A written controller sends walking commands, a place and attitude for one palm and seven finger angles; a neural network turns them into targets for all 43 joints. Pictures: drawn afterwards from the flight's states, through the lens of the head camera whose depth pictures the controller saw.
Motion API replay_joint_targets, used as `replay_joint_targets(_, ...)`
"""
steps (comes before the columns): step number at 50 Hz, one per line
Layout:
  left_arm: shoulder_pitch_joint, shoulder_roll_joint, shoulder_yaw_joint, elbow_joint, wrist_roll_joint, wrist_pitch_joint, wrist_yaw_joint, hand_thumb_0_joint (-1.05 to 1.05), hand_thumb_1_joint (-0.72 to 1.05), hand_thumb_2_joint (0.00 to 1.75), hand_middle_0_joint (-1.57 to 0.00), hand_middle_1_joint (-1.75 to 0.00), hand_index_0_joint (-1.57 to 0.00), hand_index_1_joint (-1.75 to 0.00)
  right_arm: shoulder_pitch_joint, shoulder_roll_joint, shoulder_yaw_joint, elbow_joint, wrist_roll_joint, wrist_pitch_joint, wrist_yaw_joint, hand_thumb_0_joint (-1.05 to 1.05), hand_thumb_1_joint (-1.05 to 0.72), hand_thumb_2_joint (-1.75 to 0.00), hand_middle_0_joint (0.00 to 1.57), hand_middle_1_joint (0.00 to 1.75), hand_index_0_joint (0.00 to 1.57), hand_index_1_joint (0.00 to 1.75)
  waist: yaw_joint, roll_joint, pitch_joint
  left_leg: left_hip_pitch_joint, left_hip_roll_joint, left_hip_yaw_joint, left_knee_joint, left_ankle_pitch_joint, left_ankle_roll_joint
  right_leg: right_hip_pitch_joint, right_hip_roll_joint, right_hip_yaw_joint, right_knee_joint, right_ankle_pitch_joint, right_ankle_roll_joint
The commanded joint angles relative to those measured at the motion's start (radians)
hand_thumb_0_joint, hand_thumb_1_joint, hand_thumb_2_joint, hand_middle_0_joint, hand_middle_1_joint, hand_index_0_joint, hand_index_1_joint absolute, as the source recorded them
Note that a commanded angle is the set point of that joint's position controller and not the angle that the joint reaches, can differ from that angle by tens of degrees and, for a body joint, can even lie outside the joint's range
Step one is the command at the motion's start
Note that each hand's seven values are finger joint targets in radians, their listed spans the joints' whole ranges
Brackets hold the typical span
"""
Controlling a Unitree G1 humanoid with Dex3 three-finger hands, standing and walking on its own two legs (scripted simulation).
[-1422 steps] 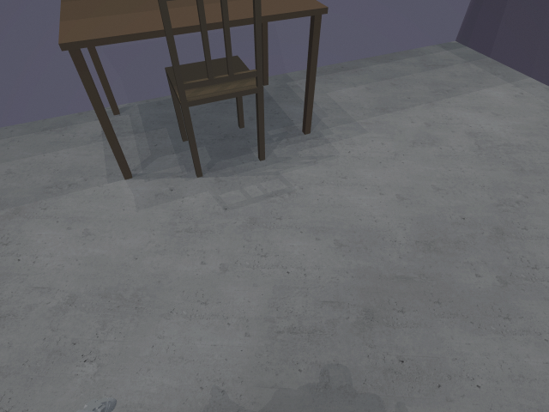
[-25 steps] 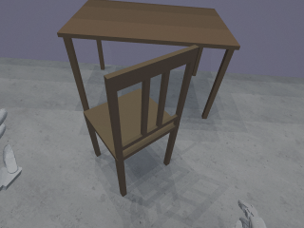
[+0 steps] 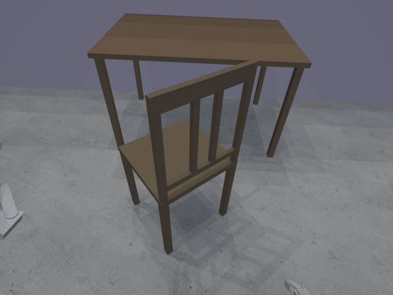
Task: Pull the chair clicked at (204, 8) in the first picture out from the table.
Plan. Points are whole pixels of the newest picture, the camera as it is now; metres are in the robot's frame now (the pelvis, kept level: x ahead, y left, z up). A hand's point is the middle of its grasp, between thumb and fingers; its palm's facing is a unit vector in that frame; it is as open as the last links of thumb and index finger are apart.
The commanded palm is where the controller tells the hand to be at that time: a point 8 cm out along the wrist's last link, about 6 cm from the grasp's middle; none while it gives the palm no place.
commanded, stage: let the arm hang, fingers relaxed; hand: left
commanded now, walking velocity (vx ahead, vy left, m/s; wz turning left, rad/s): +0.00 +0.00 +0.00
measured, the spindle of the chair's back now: (194, 139) +0.63 +0.03 -0.06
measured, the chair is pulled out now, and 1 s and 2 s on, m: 0.53 0.53 0.53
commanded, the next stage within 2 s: look to check the result in 1.14 s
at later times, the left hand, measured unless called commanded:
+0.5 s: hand out of the picture +0.05 +0.22 -0.17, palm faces +0.07 -0.98 -0.20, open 7.0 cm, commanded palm none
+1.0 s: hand out of the picture +0.01 +0.21 -0.17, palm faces +0.05 -0.98 -0.18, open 7.3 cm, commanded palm none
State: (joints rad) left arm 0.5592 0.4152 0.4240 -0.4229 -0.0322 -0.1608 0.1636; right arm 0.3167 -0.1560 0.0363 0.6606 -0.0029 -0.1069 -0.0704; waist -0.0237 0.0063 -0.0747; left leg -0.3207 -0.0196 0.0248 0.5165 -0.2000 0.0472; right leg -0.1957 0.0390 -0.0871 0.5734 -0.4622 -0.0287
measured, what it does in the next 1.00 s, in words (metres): steps on the spot: right foot, then left foot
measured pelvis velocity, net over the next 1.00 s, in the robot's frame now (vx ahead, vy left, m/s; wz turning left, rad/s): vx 0.02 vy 0.05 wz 0.01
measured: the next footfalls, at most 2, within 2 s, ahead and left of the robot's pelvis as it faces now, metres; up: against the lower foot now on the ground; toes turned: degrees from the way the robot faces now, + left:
right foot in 0.02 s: +0.01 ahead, -0.09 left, +0.00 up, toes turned -4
left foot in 0.28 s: +0.06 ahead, +0.14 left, +0.00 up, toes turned +4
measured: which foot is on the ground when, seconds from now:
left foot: down 0.00-0.04, up 0.06-0.26, down 0.28-1.00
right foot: up 0.00-0.00, down 0.02-1.00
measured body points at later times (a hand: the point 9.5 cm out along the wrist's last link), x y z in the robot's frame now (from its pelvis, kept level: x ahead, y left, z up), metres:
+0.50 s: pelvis +0.02 +0.03 +0.00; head +0.04 +0.05 +0.45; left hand +0.04 +0.27 -0.16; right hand +0.05 -0.21 -0.14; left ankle +0.02 +0.14 -0.73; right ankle -0.03 -0.08 -0.73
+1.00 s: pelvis +0.02 +0.05 +0.01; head +0.02 +0.04 +0.46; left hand +0.01 +0.26 -0.15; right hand +0.01 -0.17 -0.15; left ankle +0.02 +0.14 -0.73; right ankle -0.03 -0.08 -0.73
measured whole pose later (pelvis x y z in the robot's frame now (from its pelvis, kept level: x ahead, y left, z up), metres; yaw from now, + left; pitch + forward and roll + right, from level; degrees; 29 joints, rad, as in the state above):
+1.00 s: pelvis +0.02 +0.05 +0.01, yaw +1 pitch -1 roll +0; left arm 0.29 0.13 -0.01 1.10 0.00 0.01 0.04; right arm 0.30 -0.14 0.00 1.10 -0.02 0.00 -0.03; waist 0.00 0.00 0.03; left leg -0.18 -0.02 0.07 0.43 -0.23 0.04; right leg -0.09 -0.05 -0.07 0.42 -0.30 0.02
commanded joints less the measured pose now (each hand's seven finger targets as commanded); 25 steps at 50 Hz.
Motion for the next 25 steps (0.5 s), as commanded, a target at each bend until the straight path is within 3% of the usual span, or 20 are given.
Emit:
replay_joint_targets(1, -0.062, 0.167, 0.067, -0.197, 0.005, -0.072, -0.009, 0.0, 0.9, 0.9, -0.2, -0.3, -0.2, -0.3, -0.161, -0.158, -0.074, -0.155, -0.008, -0.047, -0.004, 0.0, -0.9, -0.9, 0.2, 0.3, 0.2, 0.3, 0.009, -0.046, 0.052, -0.171, 0.043, -0.062, 0.106, -0.249, -0.031, 0.102, -0.192, 0.326, -0.359, -0.026, -0.102)
replay_joint_targets(2, -0.047, -0.058, -0.256, 0.527, 0.106, 0.094, -0.128, 0.0, 0.9, 0.9, -0.2, -0.3, -0.2, -0.3, -0.097, -0.233, -0.104, 0.004, -0.015, -0.04, 0.069, 0.0, -0.9, -0.9, 0.2, 0.3, 0.2, 0.3, -0.007, -0.145, 0.074, -0.294, 0.055, -0.028, 0.353, -0.085, -0.036, 0.086, -0.391, 0.281, -0.172, 0.589, -0.152)
replay_joint_targets(3, -0.085, -0.106, -0.28, 0.541, 0.093, 0.156, -0.144, 0.0, 0.9, 0.9, -0.2, -0.3, -0.2, -0.3, -0.059, -0.156, -0.119, 0.011, -0.007, -0.001, 0.071, 0.0, -0.9, -0.9, 0.2, 0.3, 0.2, 0.3, -0.014, -0.217, 0.004, -0.21, 0.055, -0.061, 0.427, -0.279, -0.04, 0.035, -0.373, 0.301, -0.138, 0.696, -0.197)
replay_joint_targets(4, -0.106, -0.111, -0.281, 0.555, 0.085, 0.159, -0.147, 0.0, 0.9, 0.9, -0.2, -0.3, -0.2, -0.3, -0.043, -0.171, -0.118, 0.008, -0.005, 0.028, 0.07, 0.0, -0.9, -0.9, 0.2, 0.3, 0.2, 0.3, -0.016, -0.203, 0.031, -0.202, 0.052, -0.07, 0.465, -0.31, -0.036, -0.007, -0.355, 0.258, -0.135, 0.56, -0.203)
replay_joint_targets(5, -0.134, -0.115, -0.281, 0.582, 0.081, 0.156, -0.148, 0.0, 0.9, 0.9, -0.2, -0.3, -0.2, -0.3, -0.057, -0.16, -0.106, -0.005, -0.01, 0.058, 0.073, 0.0, -0.9, -0.9, 0.2, 0.3, 0.2, 0.3, 0.003, -0.213, 0.061, -0.223, 0.039, -0.043, 0.511, -0.312, -0.036, -0.043, -0.336, 0.229, -0.145, 0.522, -0.204)
replay_joint_targets(7, -0.187, -0.101, -0.297, 0.669, 0.081, 0.151, -0.148, 0.0, 0.9, 0.9, -0.2, -0.3, -0.2, -0.3, -0.085, -0.141, -0.095, -0.032, -0.024, 0.084, 0.08, 0.0, -0.9, -0.9, 0.2, 0.3, 0.2, 0.3, 0.005, -0.229, 0.103, -0.226, 0.027, -0.015, 0.468, -0.299, -0.035, -0.032, -0.311, 0.199, -0.146, 0.643, -0.188)
replay_joint_targets(9, -0.228, -0.085, -0.311, 0.778, 0.078, 0.155, -0.143, 0.0, 0.9, 0.9, -0.2, -0.3, -0.2, -0.3, -0.086, -0.13, -0.094, -0.01, -0.034, 0.096, 0.08, 0.0, -0.9, -0.9, 0.2, 0.3, 0.2, 0.3, 0.002, -0.244, 0.126, -0.157, 0.022, 0.01, 0.298, -0.261, -0.035, -0.007, -0.277, 0.144, -0.123, 0.752, -0.147)
replay_joint_targets(11, -0.231, -0.064, -0.327, 0.901, 0.067, 0.152, -0.146, 0.0, 0.9, 0.9, -0.2, -0.3, -0.2, -0.3, -0.054, -0.115, -0.091, 0.046, -0.036, 0.097, 0.078, 0.0, -0.9, -0.9, 0.2, 0.3, 0.2, 0.3, 0.0, -0.216, 0.112, -0.04, 0.001, 0.042, 0.124, -0.128, -0.037, 0.013, -0.231, 0.114, -0.102, 0.743, -0.094)
replay_joint_targets(12, -0.232, -0.059, -0.335, 0.955, 0.06, 0.149, -0.148, 0.0, 0.9, 0.9, -0.2, -0.3, -0.2, -0.3, -0.027, -0.118, -0.089, 0.074, -0.036, 0.092, 0.076, 0.0, -0.9, -0.9, 0.2, 0.3, 0.2, 0.3, -0.007, -0.168, 0.086, 0.041, 0.012, 0.023, 0.034, 0.012, -0.03, 0.003, -0.217, 0.115, -0.073, 0.693, -0.064)
replay_joint_targets(13, -0.232, -0.057, -0.345, 1.0, 0.053, 0.152, -0.15, 0.0, 0.9, 0.9, -0.2, -0.3, -0.2, -0.3, -0.008, -0.144, -0.091, 0.092, -0.032, 0.086, 0.073, 0.0, -0.9, -0.9, 0.2, 0.3, 0.2, 0.3, -0.007, -0.073, 0.062, 0.127, 0.056, -0.044, 0.003, 0.2, -0.014, -0.042, -0.186, 0.093, -0.022, 0.575, -0.03)
replay_joint_targets(14, -0.214, -0.088, -0.356, 1.036, 0.047, 0.155, -0.15, 0.0, 0.9, 0.9, -0.2, -0.3, -0.2, -0.3, -0.011, -0.178, -0.091, 0.11, -0.035, 0.078, 0.065, 0.0, -0.9, -0.9, 0.2, 0.3, 0.2, 0.3, 0.012, 0.071, 0.034, 0.175, 0.139, -0.147, -0.006, 0.347, 0.025, -0.094, -0.143, 0.082, 0.0, 0.441, -0.003)
replay_joint_targets(15, -0.207, -0.111, -0.368, 1.08, 0.048, 0.16, -0.147, 0.0, 0.9, 0.9, -0.2, -0.3, -0.2, -0.3, -0.013, -0.198, -0.088, 0.129, -0.035, 0.079, 0.056, 0.0, -0.9, -0.9, 0.2, 0.3, 0.2, 0.3, 0.024, 0.127, 0.019, 0.161, 0.182, -0.183, -0.014, 0.36, 0.054, -0.072, -0.111, 0.068, -0.037, 0.273, 0.004)
replay_joint_targets(16, -0.213, -0.114, -0.376, 1.125, 0.049, 0.162, -0.147, 0.0, 0.9, 0.9, -0.2, -0.3, -0.2, -0.3, -0.028, -0.195, -0.083, 0.151, -0.032, 0.084, 0.05, 0.0, -0.9, -0.9, 0.2, 0.3, 0.2, 0.3, 0.029, 0.169, 0.048, 0.133, 0.167, -0.149, -0.019, 0.309, 0.044, -0.047, -0.101, 0.071, -0.081, 0.226, -0.003)
replay_joint_targets(17, -0.211, -0.122, -0.362, 1.167, 0.049, 0.164, -0.147, 0.0, 0.9, 0.9, -0.2, -0.3, -0.2, -0.3, -0.025, -0.165, -0.083, 0.171, -0.03, 0.083, 0.046, 0.0, -0.9, -0.9, 0.2, 0.3, 0.2, 0.3, 0.022, 0.287, 0.028, 0.126, 0.145, -0.136, -0.043, 0.289, 0.032, -0.018, -0.11, 0.056, -0.077, 0.254, -0.004)
replay_joint_targets(18, -0.21, -0.129, -0.357, 1.172, 0.049, 0.168, -0.146, 0.0, 0.9, 0.9, -0.2, -0.3, -0.2, -0.3, -0.011, -0.156, -0.083, 0.173, -0.031, 0.087, 0.039, 0.0, -0.9, -0.9, 0.2, 0.3, 0.2, 0.3, 0.021, 0.336, 0.042, 0.111, 0.146, -0.137, -0.076, 0.272, 0.029, -0.004, -0.097, 0.046, -0.079, 0.242, -0.001)
replay_joint_targets(19, -0.215, -0.124, -0.365, 1.203, 0.044, 0.166, -0.147, 0.0, 0.9, 0.9, -0.2, -0.3, -0.2, -0.3, -0.011, -0.153, -0.079, 0.19, -0.028, 0.091, 0.036, 0.0, -0.9, -0.9, 0.2, 0.3, 0.2, 0.3, 0.025, 0.323, 0.041, 0.116, 0.144, -0.128, -0.068, 0.293, 0.026, 0.013, -0.099, 0.049, -0.091, 0.277, -0.007)
replay_joint_targets(20, -0.221, -0.12, -0.37, 1.236, 0.042, 0.163, -0.147, 0.0, 0.9, 0.9, -0.2, -0.3, -0.2, -0.3, 0.0, -0.146, -0.075, 0.206, -0.025, 0.092, 0.034, 0.0, -0.9, -0.9, 0.2, 0.3, 0.2, 0.3, 0.023, 0.271, 0.03, 0.12, 0.138, -0.119, -0.052, 0.329, 0.02, 0.042, -0.106, 0.053, -0.103, 0.331, -0.012)
replay_joint_targets(22, -0.221, -0.117, -0.377, 1.284, 0.039, 0.16, -0.145, 0.0, 0.9, 0.9, -0.2, -0.3, -0.2, -0.3, 0.015, -0.138, -0.076, 0.224, -0.019, 0.093, 0.032, 0.0, -0.9, -0.9, 0.2, 0.3, 0.2, 0.3, 0.021, 0.158, 0.014, 0.132, 0.125, -0.094, -0.032, 0.341, 0.008, 0.075, -0.129, 0.061, -0.129, 0.418, -0.019)
replay_joint_targets(23, -0.229, -0.117, -0.382, 1.301, 0.039, 0.159, -0.143, 0.0, 0.9, 0.9, -0.2, -0.3, -0.2, -0.3, 0.02, -0.135, -0.077, 0.23, -0.016, 0.096, 0.03, 0.0, -0.9, -0.9, 0.2, 0.3, 0.2, 0.3, 0.017, 0.066, 0.028, 0.137, 0.124, -0.088, -0.031, 0.336, 0.005, 0.072, -0.133, 0.059, -0.141, 0.45, -0.021)
replay_joint_targets(25, -0.235, -0.124, -0.388, 1.335, 0.037, 0.159, -0.14, 0.0, 0.9, 0.9, -0.2, -0.3, -0.2, -0.3, 0.029, -0.14, -0.077, 0.255, -0.014, 0.097, 0.03, 0.0, -0.9, -0.9, 0.2, 0.3, 0.2, 0.3, 0.012, 0.016, 0.034, 0.148, 0.121, -0.082, -0.046, 0.314, 0.002, 0.071, -0.144, 0.062, -0.156, 0.461, -0.018)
